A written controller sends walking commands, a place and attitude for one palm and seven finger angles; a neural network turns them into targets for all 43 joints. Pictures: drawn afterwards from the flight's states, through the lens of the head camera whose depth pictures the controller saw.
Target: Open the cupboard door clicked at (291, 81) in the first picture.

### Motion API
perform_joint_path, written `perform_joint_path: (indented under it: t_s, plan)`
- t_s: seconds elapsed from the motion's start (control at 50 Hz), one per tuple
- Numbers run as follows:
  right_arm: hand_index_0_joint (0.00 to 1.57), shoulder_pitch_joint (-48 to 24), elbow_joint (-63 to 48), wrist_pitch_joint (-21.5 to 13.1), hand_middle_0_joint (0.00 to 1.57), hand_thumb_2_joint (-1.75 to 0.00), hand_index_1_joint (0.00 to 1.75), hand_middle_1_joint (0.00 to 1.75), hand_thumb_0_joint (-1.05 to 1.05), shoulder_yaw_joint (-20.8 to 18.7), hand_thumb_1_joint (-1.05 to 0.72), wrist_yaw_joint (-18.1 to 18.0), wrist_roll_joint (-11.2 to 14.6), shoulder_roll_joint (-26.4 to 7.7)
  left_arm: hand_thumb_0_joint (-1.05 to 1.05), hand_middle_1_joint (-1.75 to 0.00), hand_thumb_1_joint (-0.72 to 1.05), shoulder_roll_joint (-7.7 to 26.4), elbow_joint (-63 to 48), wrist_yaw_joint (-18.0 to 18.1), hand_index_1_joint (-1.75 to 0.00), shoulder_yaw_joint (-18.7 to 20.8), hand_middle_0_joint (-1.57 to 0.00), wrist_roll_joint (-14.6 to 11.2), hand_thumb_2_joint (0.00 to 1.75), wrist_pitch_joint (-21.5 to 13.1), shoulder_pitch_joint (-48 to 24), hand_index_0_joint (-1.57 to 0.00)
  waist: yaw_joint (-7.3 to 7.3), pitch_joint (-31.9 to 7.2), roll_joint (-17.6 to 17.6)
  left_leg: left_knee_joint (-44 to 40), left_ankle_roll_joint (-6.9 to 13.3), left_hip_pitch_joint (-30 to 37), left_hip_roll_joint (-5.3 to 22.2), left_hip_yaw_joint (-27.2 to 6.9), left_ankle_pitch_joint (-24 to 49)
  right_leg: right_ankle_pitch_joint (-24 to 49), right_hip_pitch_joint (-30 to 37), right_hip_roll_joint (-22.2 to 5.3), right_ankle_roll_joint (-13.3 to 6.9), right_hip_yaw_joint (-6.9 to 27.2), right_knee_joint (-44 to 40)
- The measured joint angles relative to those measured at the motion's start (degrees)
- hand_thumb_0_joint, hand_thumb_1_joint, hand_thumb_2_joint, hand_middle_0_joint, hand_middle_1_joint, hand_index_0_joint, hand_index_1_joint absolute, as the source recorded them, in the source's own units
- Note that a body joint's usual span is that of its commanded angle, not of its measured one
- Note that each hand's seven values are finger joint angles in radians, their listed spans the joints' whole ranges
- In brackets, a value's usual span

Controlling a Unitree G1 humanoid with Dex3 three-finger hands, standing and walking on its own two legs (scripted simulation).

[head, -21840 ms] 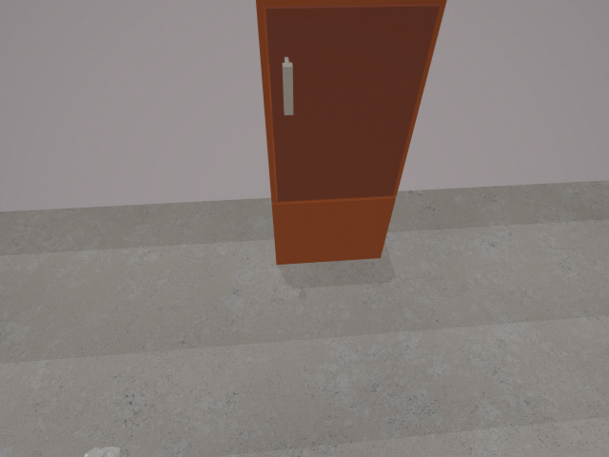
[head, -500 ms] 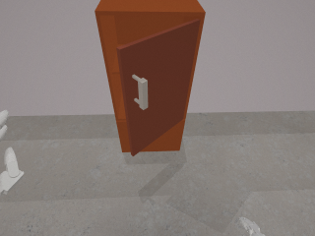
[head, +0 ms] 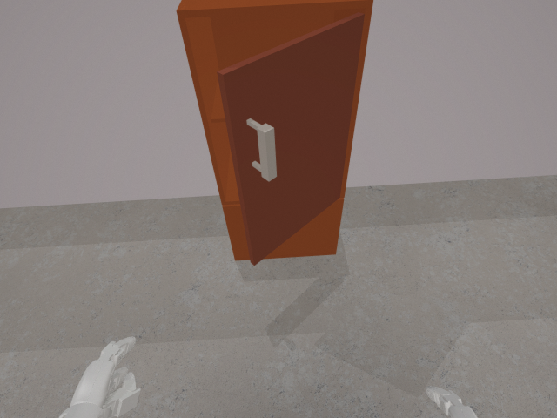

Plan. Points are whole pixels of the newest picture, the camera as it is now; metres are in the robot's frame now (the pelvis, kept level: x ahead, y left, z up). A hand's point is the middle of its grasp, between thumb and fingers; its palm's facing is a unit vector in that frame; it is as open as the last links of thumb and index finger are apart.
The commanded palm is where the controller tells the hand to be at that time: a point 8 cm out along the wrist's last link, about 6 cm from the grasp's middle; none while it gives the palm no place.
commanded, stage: let the arm hang, fingers relaxed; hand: left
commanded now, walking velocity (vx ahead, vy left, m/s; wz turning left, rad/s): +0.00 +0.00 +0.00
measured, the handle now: (260, 149) +0.62 +0.07 +0.05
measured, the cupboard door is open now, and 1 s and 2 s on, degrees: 41 41 41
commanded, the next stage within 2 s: look to check the result in 0.92 s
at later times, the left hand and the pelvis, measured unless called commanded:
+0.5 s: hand out of the picture -0.06 +0.20 -0.16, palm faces +0.05 -0.96 -0.26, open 7.3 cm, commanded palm none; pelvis -0.01 -0.01 +0.01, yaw +1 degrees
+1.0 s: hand out of the picture +0.05 +0.17 -0.15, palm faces +0.02 -0.97 -0.23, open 7.4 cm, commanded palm none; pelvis +0.01 -0.02 +0.01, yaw +1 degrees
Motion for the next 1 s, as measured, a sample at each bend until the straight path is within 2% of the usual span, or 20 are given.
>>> perform_joint_path:
  t_s: [0.08,0.12,0.18,0.3,0.54,0.8,1.0]
  plan:
    - [0.20,1.4,3.8,1.9,0.20,-0.90,0.30,0.30,0.01,0.3,-0.91,0.0,-0.2,1.4,0.01,-0.30,0.91,-4.7,16.8,-0.6,-0.30,-4.7,-0.19,-0.4,0.89,1.6,0.9,-0.19,-0.87,2.2,-2.5,-1.7,-0.4,1.8,0.3,-0.5,0.9,0.9,2.0,0.4,-0.4,-0.4,-2.2]
    - [0.20,2.8,6.2,2.4,0.20,-0.90,0.30,0.30,0.01,0.4,-0.91,-0.3,-0.2,2.3,0.01,-0.30,0.93,-6.6,22.5,0.1,-0.30,-5.1,-0.20,-0.7,0.89,1.5,1.9,-0.20,-0.67,3.1,-3.6,-3.0,-0.6,2.5,0.6,-0.8,1.6,1.9,3.2,0.8,-0.4,-0.8,-4.1]
    - [0.20,5.3,9.8,3.0,0.20,-0.90,0.30,0.30,0.01,0.5,-0.91,-0.8,-0.2,3.5,0.01,-0.30,0.98,-6.5,28.5,0.4,-0.30,-4.5,-0.20,-1.1,0.89,0.9,3.5,-0.20,0.24,4.0,-4.3,-4.9,-0.8,3.4,0.9,-1.6,2.8,3.5,4.8,1.3,-0.7,-1.5,-7.2]
    - [0.20,8.9,14.6,3.7,0.20,-0.90,0.30,0.30,0.01,0.1,-0.91,-1.4,0.1,5.1,0.01,-0.30,0.95,-5.9,35.4,0.3,-0.30,-4.1,-0.20,-1.4,0.89,-0.1,6.7,-0.20,1.22,4.5,-3.1,-7.1,-0.8,4.6,0.8,-2.2,4.1,5.0,6.5,1.4,-0.7,-2.1,-10.2]
    - [0.20,9.1,16.2,3.2,0.20,-0.90,0.30,0.30,0.01,-0.6,-0.91,-1.5,0.0,6.4,0.00,-0.30,0.92,-5.1,36.9,1.0,-0.30,-3.2,-0.20,-1.4,0.89,-0.9,5.0,-0.19,0.59,3.1,-0.7,-8.2,-0.7,5.6,0.4,-1.7,4.7,4.6,6.5,0.9,-0.7,-1.6,-9.2]
    - [0.20,6.8,16.0,2.3,0.20,-0.90,0.30,0.30,0.01,-0.7,-0.91,-1.5,-0.2,5.5,0.00,-0.30,0.91,-6.1,34.2,0.9,-0.30,-3.4,-0.20,-1.4,0.89,-1.9,-1.7,-0.20,-0.23,2.2,-1.5,-9.2,-1.3,6.8,0.7,-1.6,4.7,4.3,7.3,1.2,-1.2,-1.5,-9.6]
    - [0.20,5.7,16.4,2.2,0.20,-0.90,0.30,0.30,0.01,-0.6,-0.91,-1.6,0.0,4.6,0.00,-0.30,0.91,-6.1,34.6,0.8,-0.30,-3.6,-0.20,-1.5,0.89,-2.2,-2.5,-0.20,-0.34,3.2,-1.8,-10.4,-1.9,8.0,1.3,-1.9,4.6,4.6,8.8,1.9,-1.6,-1.7,-11.6]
